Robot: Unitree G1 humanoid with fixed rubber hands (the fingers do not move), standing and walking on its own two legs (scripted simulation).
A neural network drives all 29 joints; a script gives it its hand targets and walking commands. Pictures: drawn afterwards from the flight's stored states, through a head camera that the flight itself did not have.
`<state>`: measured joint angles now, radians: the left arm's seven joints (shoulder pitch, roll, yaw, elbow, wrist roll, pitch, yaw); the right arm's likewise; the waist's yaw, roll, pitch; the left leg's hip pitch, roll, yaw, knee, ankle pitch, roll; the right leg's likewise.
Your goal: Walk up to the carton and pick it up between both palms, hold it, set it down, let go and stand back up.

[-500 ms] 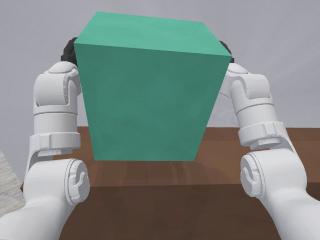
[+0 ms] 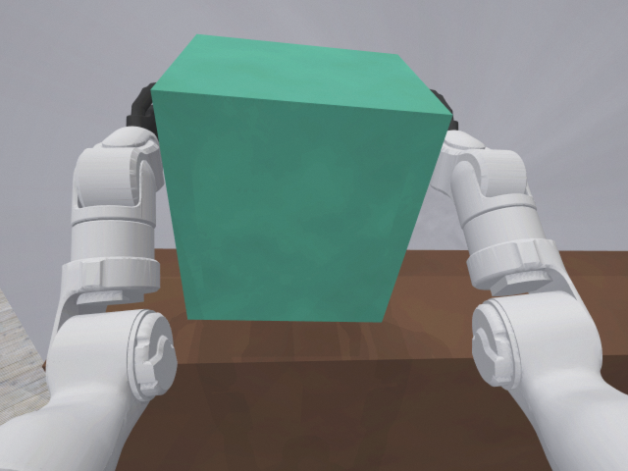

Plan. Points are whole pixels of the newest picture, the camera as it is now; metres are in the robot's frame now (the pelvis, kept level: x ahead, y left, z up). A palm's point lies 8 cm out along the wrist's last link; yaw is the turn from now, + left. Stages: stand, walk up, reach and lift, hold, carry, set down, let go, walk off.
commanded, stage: hold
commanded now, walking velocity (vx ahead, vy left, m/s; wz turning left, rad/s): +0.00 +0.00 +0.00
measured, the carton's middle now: (293, 185) +0.38 +0.01 +0.25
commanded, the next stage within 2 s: set down in 0.02 s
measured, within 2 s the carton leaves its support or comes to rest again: neither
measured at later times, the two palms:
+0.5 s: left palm (145, 134) +0.41 +0.19 +0.30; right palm (418, 137) +0.41 -0.15 +0.30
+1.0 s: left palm (158, 167) +0.42 +0.18 +0.25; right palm (412, 170) +0.42 -0.16 +0.25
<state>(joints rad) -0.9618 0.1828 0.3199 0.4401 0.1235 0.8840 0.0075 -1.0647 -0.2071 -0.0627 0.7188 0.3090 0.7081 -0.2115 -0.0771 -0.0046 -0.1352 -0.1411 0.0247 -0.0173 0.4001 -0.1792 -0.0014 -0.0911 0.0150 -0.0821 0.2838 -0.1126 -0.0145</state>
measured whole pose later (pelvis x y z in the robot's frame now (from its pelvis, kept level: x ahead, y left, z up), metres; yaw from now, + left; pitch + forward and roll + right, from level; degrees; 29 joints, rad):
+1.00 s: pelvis +0.02 +0.01 +0.00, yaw +0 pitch -4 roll -2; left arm -0.86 0.11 0.32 0.44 0.20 0.64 0.02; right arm -0.99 -0.18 -0.06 0.88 0.31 0.31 -0.14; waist -0.07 -0.01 -0.07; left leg -0.12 0.02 -0.02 0.40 -0.21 0.00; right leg -0.05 0.02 -0.08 0.24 -0.13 0.00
